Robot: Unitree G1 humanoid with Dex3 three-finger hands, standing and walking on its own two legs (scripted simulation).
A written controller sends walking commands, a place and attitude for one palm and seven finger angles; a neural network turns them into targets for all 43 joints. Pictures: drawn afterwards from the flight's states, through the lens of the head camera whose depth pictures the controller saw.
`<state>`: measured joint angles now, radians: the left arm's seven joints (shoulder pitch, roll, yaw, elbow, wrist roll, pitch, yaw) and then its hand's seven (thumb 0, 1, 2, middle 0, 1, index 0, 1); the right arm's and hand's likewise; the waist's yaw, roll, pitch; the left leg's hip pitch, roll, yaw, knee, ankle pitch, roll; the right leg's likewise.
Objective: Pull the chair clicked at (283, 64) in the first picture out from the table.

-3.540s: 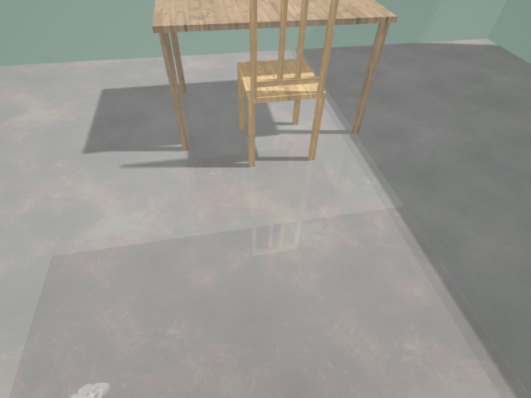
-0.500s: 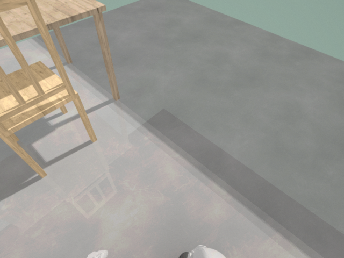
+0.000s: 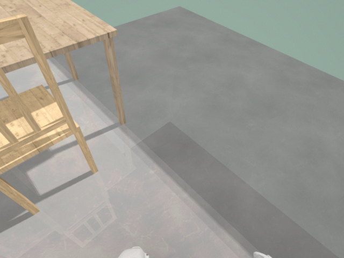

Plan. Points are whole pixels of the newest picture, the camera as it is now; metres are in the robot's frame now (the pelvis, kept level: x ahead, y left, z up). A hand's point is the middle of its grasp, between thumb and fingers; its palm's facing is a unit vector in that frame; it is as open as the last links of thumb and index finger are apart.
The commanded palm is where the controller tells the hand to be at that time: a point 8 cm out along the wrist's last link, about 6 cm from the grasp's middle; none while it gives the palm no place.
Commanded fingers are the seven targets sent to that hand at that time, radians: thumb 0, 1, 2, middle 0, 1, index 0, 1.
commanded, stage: walk to a spot facing it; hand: left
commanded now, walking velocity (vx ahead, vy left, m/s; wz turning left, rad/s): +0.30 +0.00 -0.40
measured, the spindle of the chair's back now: out of the picture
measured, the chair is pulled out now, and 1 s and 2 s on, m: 0.00 0.00 0.00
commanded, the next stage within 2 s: turn to face it in 0.26 s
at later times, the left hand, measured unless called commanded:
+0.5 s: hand (134, 194) +0.31 +0.15 -0.15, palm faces -0.21 -0.95 -0.23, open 7.4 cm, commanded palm none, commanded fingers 0.00 0.90 0.90 -0.20 -0.30 -0.20 -0.30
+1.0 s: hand (115, 203) +0.28 +0.20 -0.17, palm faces +0.11 -0.98 -0.19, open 7.3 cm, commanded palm none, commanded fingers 0.00 0.90 0.90 -0.20 -0.30 -0.20 -0.30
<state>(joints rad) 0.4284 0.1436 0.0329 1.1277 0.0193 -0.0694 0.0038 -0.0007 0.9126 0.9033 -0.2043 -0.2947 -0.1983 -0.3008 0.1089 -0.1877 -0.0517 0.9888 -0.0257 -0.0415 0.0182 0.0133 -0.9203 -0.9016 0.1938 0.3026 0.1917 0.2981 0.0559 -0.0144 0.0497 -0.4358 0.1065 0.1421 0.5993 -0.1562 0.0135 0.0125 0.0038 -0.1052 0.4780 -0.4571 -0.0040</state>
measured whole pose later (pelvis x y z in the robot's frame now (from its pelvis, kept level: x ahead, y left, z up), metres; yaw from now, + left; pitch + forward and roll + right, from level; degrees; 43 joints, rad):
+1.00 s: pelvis +0.20 -0.01 +0.01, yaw +4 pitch +0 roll -2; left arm 0.14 0.24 0.09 0.96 0.02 0.07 0.01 0.00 0.91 0.90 -0.20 -0.29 -0.20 -0.30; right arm 0.23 -0.17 -0.07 0.94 -0.03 0.02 -0.01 0.01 -0.91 -0.90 0.20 0.30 0.19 0.30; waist -0.03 -0.05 0.05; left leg -0.35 0.05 0.09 0.65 -0.31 0.03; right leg -0.50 -0.12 -0.11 1.10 -0.42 0.07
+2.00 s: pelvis +0.15 -0.04 +0.02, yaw +39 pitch +0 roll -1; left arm 0.21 0.29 0.07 0.95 0.01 0.06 0.01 0.01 0.91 0.90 -0.20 -0.29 -0.20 -0.30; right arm 0.14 -0.20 -0.04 0.91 -0.01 0.03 0.00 0.01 -0.90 -0.90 0.20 0.30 0.20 0.30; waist 0.03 -0.04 0.09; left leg -0.22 -0.01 0.02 0.49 -0.27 0.04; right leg -0.48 -0.12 -0.06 1.12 -0.40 0.10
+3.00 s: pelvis +0.18 +0.04 +0.02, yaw +49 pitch -1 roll +0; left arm 0.42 0.18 0.04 1.16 0.03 0.01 -0.01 0.01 0.91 0.90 -0.20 -0.29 -0.20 -0.30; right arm 0.22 -0.15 -0.04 1.01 -0.01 -0.05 -0.02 -0.01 -0.94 -0.90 0.20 0.30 0.20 0.30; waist 0.04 -0.04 0.02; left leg -0.15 0.01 0.14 0.45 -0.28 0.04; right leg -0.39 -0.10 -0.08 1.04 -0.37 -0.01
